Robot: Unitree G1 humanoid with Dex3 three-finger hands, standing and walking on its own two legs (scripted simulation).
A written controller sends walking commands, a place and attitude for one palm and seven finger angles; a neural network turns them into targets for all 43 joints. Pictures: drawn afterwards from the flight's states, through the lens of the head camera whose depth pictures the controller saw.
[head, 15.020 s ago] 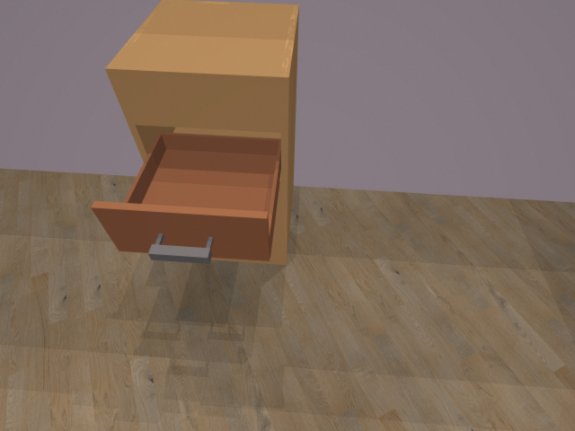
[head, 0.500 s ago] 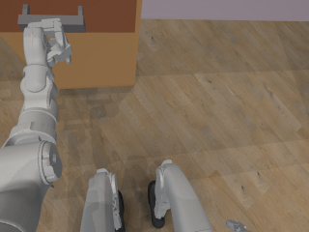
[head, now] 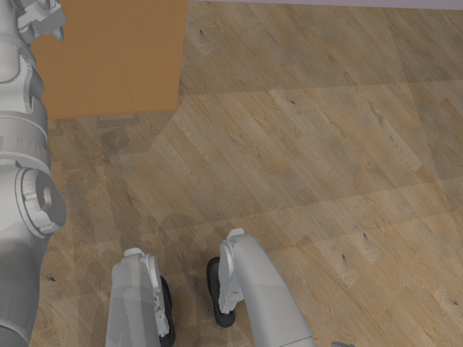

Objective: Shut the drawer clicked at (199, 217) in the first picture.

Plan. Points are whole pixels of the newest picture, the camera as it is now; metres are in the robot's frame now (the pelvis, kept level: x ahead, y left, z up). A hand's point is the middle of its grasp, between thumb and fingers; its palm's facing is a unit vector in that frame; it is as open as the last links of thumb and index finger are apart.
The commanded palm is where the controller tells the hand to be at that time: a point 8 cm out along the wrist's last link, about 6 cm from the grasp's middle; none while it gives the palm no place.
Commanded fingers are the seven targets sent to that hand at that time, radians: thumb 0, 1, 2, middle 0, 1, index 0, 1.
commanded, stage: push the drawer shut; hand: left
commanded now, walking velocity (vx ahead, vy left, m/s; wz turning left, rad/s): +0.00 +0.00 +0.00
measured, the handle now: out of the picture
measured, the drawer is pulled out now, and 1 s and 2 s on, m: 0.01 0.00 0.00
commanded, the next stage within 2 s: pull the fist back off the drawer in 0.30 s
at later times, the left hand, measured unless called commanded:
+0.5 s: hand out of the picture +0.61 +0.19 +0.03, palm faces +0.10 -0.99 -0.06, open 3.1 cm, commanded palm +0.63 +0.15 +0.03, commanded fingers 0.00 0.90 0.90 -1.40 -1.60 -1.40 -1.60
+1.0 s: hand (56, 7) +0.60 +0.18 +0.03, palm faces +0.08 -1.00 -0.04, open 3.0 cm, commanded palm +0.57 +0.17 +0.03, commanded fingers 0.00 0.90 0.90 -1.40 -1.60 -1.40 -1.60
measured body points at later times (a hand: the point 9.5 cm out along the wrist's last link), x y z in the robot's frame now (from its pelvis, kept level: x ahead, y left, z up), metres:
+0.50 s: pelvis -0.03 +0.00 -0.02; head +0.22 +0.07 +0.35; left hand +0.60 +0.24 +0.03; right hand -0.05 -0.25 -0.09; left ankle +0.05 +0.08 -0.52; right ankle +0.07 -0.10 -0.52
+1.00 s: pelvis -0.01 +0.00 +0.00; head +0.24 +0.05 +0.37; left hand +0.59 +0.23 +0.03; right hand -0.04 -0.24 -0.09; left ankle +0.05 +0.08 -0.52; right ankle +0.07 -0.10 -0.52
